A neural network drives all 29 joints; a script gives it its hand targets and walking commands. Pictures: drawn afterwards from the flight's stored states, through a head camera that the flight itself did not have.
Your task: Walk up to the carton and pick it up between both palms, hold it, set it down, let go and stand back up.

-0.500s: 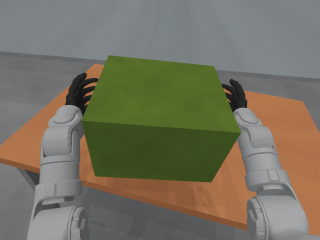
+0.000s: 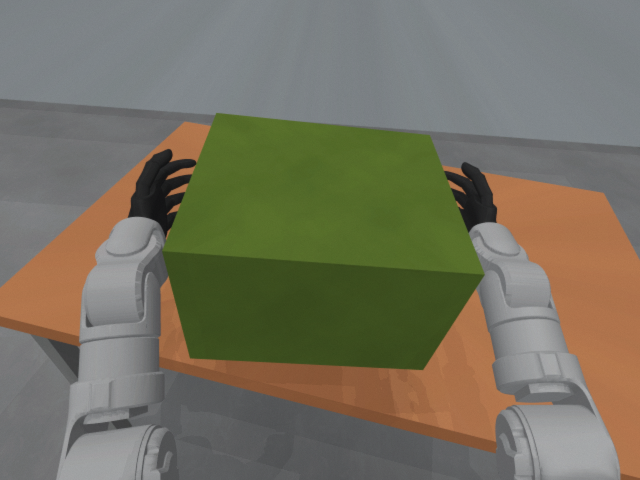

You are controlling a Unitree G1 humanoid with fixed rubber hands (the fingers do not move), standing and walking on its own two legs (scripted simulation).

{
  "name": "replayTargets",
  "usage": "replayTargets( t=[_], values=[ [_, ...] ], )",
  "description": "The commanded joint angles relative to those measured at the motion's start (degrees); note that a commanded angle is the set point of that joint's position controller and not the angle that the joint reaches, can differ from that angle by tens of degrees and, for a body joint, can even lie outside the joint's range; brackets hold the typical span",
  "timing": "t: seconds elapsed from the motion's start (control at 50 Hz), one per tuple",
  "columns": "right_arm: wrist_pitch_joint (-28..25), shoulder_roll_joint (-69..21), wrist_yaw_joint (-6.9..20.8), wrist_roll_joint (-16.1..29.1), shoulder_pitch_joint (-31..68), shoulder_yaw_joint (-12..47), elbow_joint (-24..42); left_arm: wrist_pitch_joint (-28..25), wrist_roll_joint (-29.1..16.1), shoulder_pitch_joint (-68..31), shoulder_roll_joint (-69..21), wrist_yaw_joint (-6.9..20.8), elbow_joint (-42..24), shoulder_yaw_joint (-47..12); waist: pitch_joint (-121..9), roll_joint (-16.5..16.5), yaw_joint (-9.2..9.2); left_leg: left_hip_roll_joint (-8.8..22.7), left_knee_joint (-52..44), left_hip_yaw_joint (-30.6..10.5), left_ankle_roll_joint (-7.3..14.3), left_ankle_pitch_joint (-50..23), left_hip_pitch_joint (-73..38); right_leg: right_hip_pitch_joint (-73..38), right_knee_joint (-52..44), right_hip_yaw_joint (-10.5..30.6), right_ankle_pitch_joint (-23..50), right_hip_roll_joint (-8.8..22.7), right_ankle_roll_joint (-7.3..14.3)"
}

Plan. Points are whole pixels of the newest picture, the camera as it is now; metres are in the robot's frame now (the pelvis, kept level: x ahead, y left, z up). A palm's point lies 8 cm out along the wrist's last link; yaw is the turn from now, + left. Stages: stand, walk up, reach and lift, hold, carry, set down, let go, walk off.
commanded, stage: hold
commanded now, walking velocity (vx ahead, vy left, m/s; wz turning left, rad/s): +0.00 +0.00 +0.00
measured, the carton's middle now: (317, 239) +0.38 -0.01 +0.13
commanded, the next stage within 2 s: none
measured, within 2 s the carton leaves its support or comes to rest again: neither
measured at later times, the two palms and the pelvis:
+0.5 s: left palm (149, 209) +0.36 +0.18 +0.20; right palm (476, 213) +0.37 -0.20 +0.19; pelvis +0.01 -0.01 +0.00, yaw +0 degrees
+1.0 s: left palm (148, 214) +0.36 +0.19 +0.19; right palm (473, 219) +0.37 -0.20 +0.18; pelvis +0.00 +0.00 +0.00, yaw +0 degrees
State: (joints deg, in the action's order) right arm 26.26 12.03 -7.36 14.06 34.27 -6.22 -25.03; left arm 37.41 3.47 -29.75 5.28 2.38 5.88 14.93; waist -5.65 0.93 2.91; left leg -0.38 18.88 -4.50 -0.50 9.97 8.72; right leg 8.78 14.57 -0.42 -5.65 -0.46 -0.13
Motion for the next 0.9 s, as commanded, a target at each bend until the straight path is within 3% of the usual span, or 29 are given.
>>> replayTargets(
  t=[0.0, 0.06, 0.1, 0.12, 0.16, 0.2, 0.24, 0.26, 0.28, 0.32, 0.36, 0.4, 0.44, 0.52, 0.6, 0.66, 0.68, 0.74, 0.8, 0.86, 0.88],
  values=[
    [-4.6, -34.0, 9.2, 6.4, 47.0, 24.3, 21.7, -4.0, -8.0, -41.5, -31.7, 4.8, -10.2, -32.2, -24.9, -2.3, 0.03, -2.6, -1.7, 2.2, -2.0, -14.7, -4.3, -11.8, 1.2, -1.4, 9.6, -3.5, 0.1],
    [-4.4, -33.5, 9.0, 5.2, 45.9, 24.3, 20.3, -2.9, -6.3, -36.4, -32.0, 5.7, -5.0, -29.4, -22.2, 0.4, -0.57, -2.5, -2.6, 2.7, -0.7, -11.3, -2.4, -12.8, 0.3, -0.9, 8.0, -3.3, 0.2],
    [-4.3, -32.7, 8.9, 4.7, 48.1, 22.8, 18.1, -2.4, -5.1, -37.6, -31.6, 6.5, -1.9, -27.8, -19.4, -0.8, -1.06, -2.7, -3.9, 2.9, -0.6, -7.6, 0.1, -12.2, -0.7, -0.6, 4.0, -2.7, 0.5],
    [-5.1, -33.9, 9.0, 5.3, 48.8, 24.1, 20.9, -2.7, -5.8, -36.5, -33.0, 6.4, -3.4, -28.8, -22.6, -0.5, -1.57, -2.7, -3.0, 2.9, -0.5, -9.9, -0.5, -13.8, 0.0, -0.6, 6.9, -2.9, 0.5],
    [-5.0, -34.3, 9.1, 6.3, 47.9, 24.6, 20.1, -3.2, -6.3, -38.3, -32.6, 5.9, -6.1, -29.4, -23.0, -0.5, -1.16, -2.6, -2.1, 2.9, -1.1, -13.2, -2.3, -13.8, 0.6, -0.7, 8.8, -3.4, 0.4],
    [-5.1, -34.3, 9.0, 6.4, 49.4, 23.6, 19.2, -3.6, -7.3, -41.2, -32.6, 5.6, -5.6, -30.3, -23.2, -1.6, -0.32, -2.7, -1.9, 2.8, -1.3, -12.4, -2.7, -11.6, 0.3, -0.9, 7.8, -3.2, 0.1],
    [-5.0, -36.0, 8.6, 6.5, 48.4, 24.7, 20.1, -4.2, -7.8, -43.1, -31.6, 5.5, -8.3, -30.3, -25.3, -0.2, 0.0, -3.3, -1.5, 2.9, -0.9, -13.6, -2.5, -14.3, 1.0, -0.7, 11.5, -2.9, -0.8],
    [-4.9, -35.9, 8.5, 6.6, 47.1, 24.5, 20.1, -4.1, -7.6, -41.6, -32.4, 5.6, -8.3, -31.0, -24.9, -1.4, 0.54, -3.1, -1.8, 2.7, -1.2, -14.4, -3.2, -14.1, 1.3, -0.9, 12.6, -3.1, -0.6],
    [-4.9, -36.1, 8.6, 6.3, 49.3, 23.9, 19.5, -4.4, -7.8, -44.6, -31.6, 5.6, -8.0, -30.5, -24.7, -1.6, 0.16, -3.3, -2.0, 2.8, -1.3, -13.1, -2.2, -13.3, 1.2, -1.0, 11.2, -2.7, -0.8],
    [-5.1, -36.0, 8.3, 6.7, 46.7, 24.7, 20.9, -4.2, -7.8, -40.8, -31.6, 5.6, -7.9, -31.0, -24.9, -0.6, 0.58, -3.3, -1.5, 2.6, -1.0, -14.9, -3.5, -14.8, 1.4, -0.7, 14.8, -3.0, -1.0],
    [-5.3, -35.6, 7.9, 7.3, 47.7, 25.0, 22.7, -4.6, -8.3, -41.5, -31.5, 5.8, -9.3, -31.4, -26.6, -2.0, 0.35, -3.6, -0.8, 2.6, -1.5, -16.4, -3.4, -15.2, 1.9, -0.8, 16.9, -3.0, -1.1],
    [-4.8, -35.6, 7.1, 8.0, 46.7, 27.0, 23.7, -4.1, -7.4, -38.7, -30.9, 6.1, -9.4, -30.1, -27.4, -0.9, -0.5, -3.8, -0.4, 2.5, -1.3, -18.6, -3.5, -18.2, 2.5, -0.7, 21.2, -3.0, -1.8],
    [-4.1, -34.9, 6.7, 8.3, 44.6, 27.1, 23.2, -3.2, -6.5, -36.1, -30.6, 6.5, -9.5, -29.7, -24.9, -0.8, 0.21, -3.6, -0.2, 2.5, -1.6, -20.1, -4.2, -18.2, 2.4, -0.7, 22.1, -3.1, -1.5],
    [-3.1, -33.2, 6.4, 8.0, 42.0, 25.5, 21.7, -1.9, -5.2, -35.3, -30.1, 7.3, -9.7, -29.2, -19.1, -2.7, 0.87, -3.4, -1.3, 2.5, -2.6, -18.4, -3.7, -16.7, 1.6, -0.8, 18.4, -2.9, -0.8],
    [-3.5, -33.8, 7.3, 6.9, 44.8, 24.5, 22.4, -2.8, -6.3, -39.2, -29.9, 7.2, -10.4, -29.7, -20.5, -1.0, 0.88, -3.3, -2.2, 2.7, -2.1, -15.0, -2.5, -15.6, 1.4, -1.2, 14.1, -2.9, -1.0],
    [-3.9, -34.9, 7.3, 7.4, 45.7, 26.6, 26.1, -3.1, -6.6, -37.2, -30.9, 7.1, -10.0, -30.0, -23.1, -0.2, 0.11, -3.5, -1.5, 2.7, -1.3, -15.8, -3.2, -16.5, 1.4, -0.8, 16.1, -3.0, -1.1],
    [-3.6, -34.8, 7.3, 6.9, 47.1, 25.4, 23.7, -3.5, -6.3, -40.5, -30.0, 7.0, -8.6, -29.5, -21.1, -0.9, 0.08, -3.5, -2.2, 2.7, -1.5, -13.5, -1.8, -14.9, 1.1, -0.8, 14.1, -2.7, -1.1],
    [-3.9, -34.0, 7.8, 6.9, 47.4, 25.3, 23.8, -3.2, -6.0, -38.6, -31.1, 6.7, -7.0, -29.5, -21.6, -1.6, -0.28, -3.2, -2.3, 2.8, -1.5, -12.9, -2.4, -14.6, 0.7, -0.7, 11.7, -2.9, -0.5],
    [-4.6, -34.6, 8.6, 7.5, 47.7, 25.6, 23.7, -4.1, -8.0, -41.1, -32.6, 5.6, -10.4, -32.1, -24.8, -3.0, -0.34, -2.9, -1.3, 2.3, -2.1, -15.4, -4.0, -13.1, 1.4, -1.0, 11.1, -3.4, 0.1],
    [-4.4, -34.7, 9.4, 5.7, 48.3, 23.6, 19.0, -3.6, -7.1, -41.8, -31.5, 5.4, -5.8, -29.6, -22.0, -0.4, -0.77, -2.6, -3.0, 2.8, -0.6, -9.3, -2.3, -11.0, -0.2, -1.0, 5.1, -3.1, 0.0],
    [-4.8, -34.8, 9.5, 5.9, 48.3, 24.5, 19.8, -3.3, -6.7, -40.0, -32.5, 5.4, -6.0, -29.9, -24.5, -0.3, -1.31, -2.5, -3.0, 2.8, -0.4, -10.3, -2.7, -12.5, 0.2, -0.8, 6.6, -3.2, 0.0]
  ],
)
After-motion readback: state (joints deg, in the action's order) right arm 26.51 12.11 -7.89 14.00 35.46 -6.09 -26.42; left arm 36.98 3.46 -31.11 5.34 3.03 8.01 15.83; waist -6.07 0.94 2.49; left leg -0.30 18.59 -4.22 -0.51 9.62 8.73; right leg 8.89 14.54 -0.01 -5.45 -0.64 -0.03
